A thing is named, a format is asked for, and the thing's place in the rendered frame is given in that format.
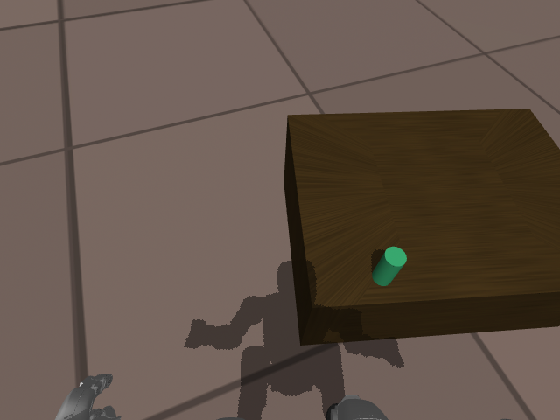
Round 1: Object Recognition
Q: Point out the left robot hand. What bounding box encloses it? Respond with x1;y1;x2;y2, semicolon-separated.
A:
55;374;121;420

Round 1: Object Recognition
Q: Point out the can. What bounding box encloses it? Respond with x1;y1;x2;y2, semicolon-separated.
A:
372;247;407;286

